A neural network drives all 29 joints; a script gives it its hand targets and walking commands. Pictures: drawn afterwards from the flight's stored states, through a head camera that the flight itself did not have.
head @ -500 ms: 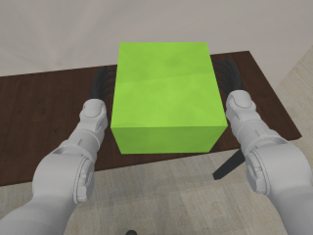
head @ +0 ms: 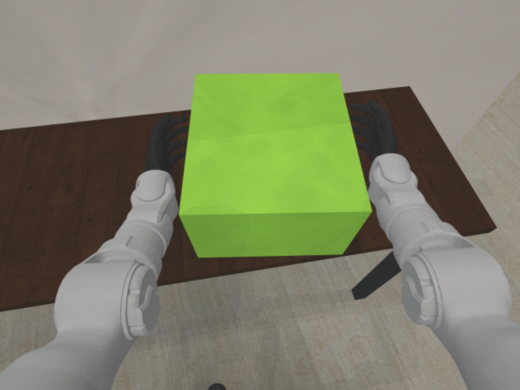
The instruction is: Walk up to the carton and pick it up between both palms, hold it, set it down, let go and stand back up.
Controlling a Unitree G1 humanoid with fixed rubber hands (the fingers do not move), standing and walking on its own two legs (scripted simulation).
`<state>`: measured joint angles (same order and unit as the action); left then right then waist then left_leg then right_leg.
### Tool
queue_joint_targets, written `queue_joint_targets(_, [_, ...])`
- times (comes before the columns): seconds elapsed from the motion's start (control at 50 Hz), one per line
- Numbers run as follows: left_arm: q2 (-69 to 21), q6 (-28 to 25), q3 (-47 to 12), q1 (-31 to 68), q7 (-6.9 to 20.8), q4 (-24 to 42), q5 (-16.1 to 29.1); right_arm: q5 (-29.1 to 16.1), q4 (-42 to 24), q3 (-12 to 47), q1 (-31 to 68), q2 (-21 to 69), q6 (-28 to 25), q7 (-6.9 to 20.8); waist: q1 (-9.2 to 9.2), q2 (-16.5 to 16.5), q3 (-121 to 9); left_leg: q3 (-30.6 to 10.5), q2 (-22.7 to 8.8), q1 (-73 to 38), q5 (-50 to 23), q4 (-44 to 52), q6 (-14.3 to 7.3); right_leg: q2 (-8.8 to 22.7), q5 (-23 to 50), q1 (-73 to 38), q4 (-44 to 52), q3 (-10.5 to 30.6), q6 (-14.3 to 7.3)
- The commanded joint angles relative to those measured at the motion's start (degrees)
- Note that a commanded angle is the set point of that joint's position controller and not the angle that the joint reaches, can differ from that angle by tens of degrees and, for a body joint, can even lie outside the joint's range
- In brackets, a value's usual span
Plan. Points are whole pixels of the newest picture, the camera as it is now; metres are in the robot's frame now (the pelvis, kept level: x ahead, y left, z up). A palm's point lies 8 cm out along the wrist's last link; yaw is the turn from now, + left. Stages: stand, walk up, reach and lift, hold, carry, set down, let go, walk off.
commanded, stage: reach and lift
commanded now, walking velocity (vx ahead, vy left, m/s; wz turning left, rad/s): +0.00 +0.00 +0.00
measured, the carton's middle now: (269, 164) +0.49 +0.01 +0.01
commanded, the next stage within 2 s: none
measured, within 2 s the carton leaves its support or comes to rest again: leaves its support in 1.22 s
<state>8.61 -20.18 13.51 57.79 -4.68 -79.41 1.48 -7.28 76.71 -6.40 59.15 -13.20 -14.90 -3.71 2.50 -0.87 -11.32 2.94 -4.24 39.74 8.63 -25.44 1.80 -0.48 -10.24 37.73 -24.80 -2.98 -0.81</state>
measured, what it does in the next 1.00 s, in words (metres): stands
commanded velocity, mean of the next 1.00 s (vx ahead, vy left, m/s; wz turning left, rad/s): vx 0.00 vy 0.00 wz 0.00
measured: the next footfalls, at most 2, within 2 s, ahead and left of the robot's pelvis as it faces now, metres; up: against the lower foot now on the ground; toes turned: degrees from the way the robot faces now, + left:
none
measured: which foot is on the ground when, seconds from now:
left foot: down 0.00-1.00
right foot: down 0.00-1.00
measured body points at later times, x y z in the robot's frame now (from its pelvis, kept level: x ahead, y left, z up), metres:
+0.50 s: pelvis +0.02 +0.01 +0.01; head +0.11 +0.02 +0.45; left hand +0.46 +0.18 +0.05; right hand +0.47 -0.17 +0.07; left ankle +0.01 +0.14 -0.73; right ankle -0.01 -0.11 -0.73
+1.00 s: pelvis +0.01 +0.01 +0.02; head +0.09 +0.02 +0.46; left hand +0.43 +0.19 +0.05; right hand +0.45 -0.16 +0.07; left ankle +0.01 +0.14 -0.73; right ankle -0.01 -0.11 -0.73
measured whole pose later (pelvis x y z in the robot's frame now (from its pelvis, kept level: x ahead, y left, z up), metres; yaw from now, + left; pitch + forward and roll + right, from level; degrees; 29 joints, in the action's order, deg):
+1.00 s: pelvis +0.01 +0.01 +0.02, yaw +0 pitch +13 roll +0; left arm 1.4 -11.5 25.8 42.4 -0.3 -55.2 -15.9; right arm 16.0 59.4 -24.9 44.3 -4.2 -14.8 -1.2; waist 1.4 -2.3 -3.5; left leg 3.7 -3.0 22.1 6.8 -16.5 1.4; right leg 0.4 -8.8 20.5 -16.7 -2.6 -0.1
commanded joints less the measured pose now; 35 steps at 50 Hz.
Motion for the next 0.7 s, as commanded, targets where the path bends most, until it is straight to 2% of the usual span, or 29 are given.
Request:
queue_joint_targets(0.0, [-15.6,-2.5,0.6,22.2,6.7,8.7,-8.6,11.6,-7.5,-2.6,19.9,20.6,-3.2,5.5,-0.65,-0.1,-33.3,1.6,3.5,-18.1,-19.8,-0.2,-0.8,1.2,26.9,-25.3,0.2,1.4,2.1])
queue_joint_targets(0.02, [-21.8,-2.6,0.2,22.2,8.1,8.2,-11.2,15.2,-6.7,-3.4,19.4,26.8,-3.7,7.2,-1.24,0.5,-31.2,1.8,3.5,-19.8,-20.5,0.3,-0.5,1.3,27.9,-24.6,1.0,0.9,1.9])
queue_joint_targets(0.04, [-24.5,-2.7,0.7,20.7,9.3,7.2,-12.7,18.5,-6.1,-4.8,17.4,29.3,-4.3,8.5,-2.02,0.7,-28.9,2.1,3.3,-21.4,-20.3,0.8,-0.4,1.4,29.3,-25.6,1.6,0.4,2.3])
queue_joint_targets(0.06, [-26.9,-2.4,0.4,19.5,9.9,7.4,-14.1,21.6,-7.1,-6.4,16.2,31.2,-5.1,9.4,-1.60,2.1,-28.5,1.5,3.3,-24.2,-20.9,1.5,0.4,1.2,29.3,-26.0,1.9,-0.6,1.7])
queue_joint_targets(0.1, [-27.6,-1.5,2.9,17.9,9.8,7.4,-17.5,25.1,-6.1,-9.6,14.0,31.8,-5.2,10.6,-1.73,1.8,-23.8,1.8,3.1,-26.5,-20.8,2.5,0.5,0.6,26.7,-23.6,3.6,-1.4,1.6])
queue_joint_targets(0.12, [-28.2,-1.0,3.1,17.0,9.9,8.3,-17.4,25.6,-7.7,-9.8,14.0,32.7,-5.1,11.0,-1.29,1.9,-23.5,2.0,3.0,-26.5,-20.3,3.0,0.1,0.7,26.4,-24.0,4.1,-1.0,1.6])
queue_joint_targets(0.14, [-27.6,-0.4,3.7,17.3,9.8,9.2,-18.2,26.7,-7.3,-10.6,13.0,33.6,-4.5,11.1,-1.45,0.1,-21.9,2.4,3.2,-25.7,-19.4,3.5,-0.3,0.7,26.7,-24.6,4.2,-1.2,1.9])
queue_joint_targets(0.16, [-27.4,0.2,4.3,16.5,9.7,10.0,-18.5,26.8,-8.0,-10.3,12.6,34.4,-4.1,11.5,-0.60,0.9,-21.4,2.6,3.3,-25.3,-18.2,4.4,-0.3,0.7,26.1,-25.0,4.2,-1.1,2.3])
queue_joint_targets(0.18, [-27.5,1.0,5.0,15.2,9.5,10.3,-19.5,27.4,-8.8,-10.4,11.9,34.8,-3.6,11.6,-0.67,-0.4,-19.9,3.1,3.4,-24.4,-17.5,4.9,-0.8,0.7,26.9,-27.6,4.0,-0.8,2.8])
queue_joint_targets(0.2, [-27.8,1.8,5.6,14.4,9.3,11.4,-20.3,27.6,-9.8,-10.0,11.8,35.4,-3.2,11.8,0.38,0.3,-20.1,3.4,3.5,-24.6,-17.7,5.6,-1.3,0.6,27.1,-27.4,3.9,-1.0,2.9])
queue_joint_targets(0.28, [-28.7,3.5,4.8,13.5,8.5,13.6,-19.8,29.0,-10.5,-10.7,10.4,35.3,-2.6,12.1,0.00,-0.2,-20.6,3.5,3.0,-28.3,-20.5,5.7,-1.5,0.0,25.0,-26.6,4.6,-1.7,2.6])
queue_joint_targets(0.34, [-30.7,4.7,3.9,12.1,7.9,15.5,-20.3,29.3,-10.4,-10.9,9.1,35.9,-2.4,12.4,0.53,2.1,-19.0,3.7,2.4,-32.8,-24.3,4.2,-0.5,-0.3,22.6,-23.3,5.6,-2.1,1.9])
queue_joint_targets(0.38, [-31.6,5.0,3.2,11.6,7.4,17.0,-20.3,28.8,-10.4,-10.6,8.8,36.4,-3.0,12.4,0.60,2.0,-20.6,3.8,2.2,-34.4,-27.8,3.2,-0.2,-0.9,22.4,-21.5,5.9,-2.3,1.8])
queue_joint_targets(0.4, [-31.5,5.4,3.2,11.3,7.2,16.9,-20.6,29.0,-10.2,-10.6,9.0,36.5,-3.0,12.4,0.84,2.1,-21.5,3.7,2.2,-35.7,-28.8,3.1,-0.3,-0.8,23.0,-20.4,6.2,-2.1,1.8])
queue_joint_targets(0.42, [-32.0,5.5,2.9,10.6,7.0,18.4,-20.4,28.7,-10.6,-10.5,8.3,36.4,-3.3,12.2,0.24,2.1,-20.9,3.6,2.0,-36.5,-30.5,2.2,0.2,-0.8,24.7,-21.0,6.1,-2.1,1.8])
queue_joint_targets(0.44, [-32.1,5.6,3.1,10.4,7.0,18.4,-20.8,28.7,-10.5,-10.2,8.3,37.0,-3.2,12.0,0.96,2.1,-20.5,3.9,2.3,-35.5,-30.3,2.2,0.2,-0.9,25.6,-22.4,6.3,-1.8,1.8])
queue_joint_targets(0.48, [-33.5,5.8,2.3,9.9,7.1,19.1,-19.9,28.3,-11.9,-8.8,9.0,37.4,-3.7,11.5,0.67,0.8,-20.4,3.4,2.3,-34.6,-31.6,2.1,-0.1,-0.8,28.9,-23.6,4.8,-2.2,2.2])
queue_joint_targets(0.52, [-33.4,5.7,2.4,8.9,7.4,19.8,-20.6,28.4,-12.0,-8.0,8.0,38.2,-3.9,11.2,0.68,0.4,-20.9,3.5,2.5,-33.5,-31.2,2.2,-0.3,-0.4,31.8,-26.0,4.2,-1.4,2.8])
queue_joint_targets(0.54, [-33.3,5.8,2.2,8.4,7.6,19.7,-20.5,27.8,-12.3,-7.3,7.7,39.1,-3.9,11.0,1.49,0.9,-19.7,4.0,3.0,-31.3,-30.0,2.3,-0.7,-0.1,33.6,-27.7,3.9,-0.9,2.9])
queue_joint_targets(0.58, [-34.2,5.7,1.7,8.8,8.1,19.1,-19.7,28.3,-13.9,-7.6,9.1,38.9,-4.4,10.7,0.63,0.3,-21.9,3.6,3.2,-29.8,-28.0,3.4,-0.7,0.2,33.5,-29.3,3.6,-0.9,2.8])
queue_joint_targets(0.62, [-34.2,5.8,1.4,8.3,8.0,20.3,-20.0,27.9,-13.7,-7.0,8.5,38.8,-4.8,10.8,1.14,0.7,-20.9,3.6,3.2,-30.1,-27.7,3.4,-0.6,0.3,32.0,-28.5,3.8,-0.8,2.7])
queue_joint_targets(0.64, [-33.9,6.3,1.3,7.8,8.0,20.0,-20.5,28.3,-14.0,-7.5,7.8,38.6,-4.4,10.7,0.28,0.8,-19.6,3.7,3.1,-30.7,-27.2,3.7,-0.6,0.2,31.1,-28.4,4.3,-1.2,2.5])
queue_joint_targets(0.66, [-33.5,6.4,2.1,8.5,8.1,22.0,-20.4,28.2,-14.3,-6.9,7.6,38.8,-4.1,10.6,0.80,0.2,-19.1,3.7,3.3,-29.9,-26.5,3.6,-1.0,0.2,31.8,-29.9,4.1,-0.9,2.7])
queue_joint_targets(0.68, [-32.9,6.7,2.6,7.5,8.2,20.9,-20.9,28.3,-13.6,-6.7,6.8,38.9,-3.7,10.4,0.51,-0.7,-18.5,3.8,3.4,-28.8,-25.7,4.2,-1.4,0.1,32.3,-30.6,4.1,-1.0,3.0])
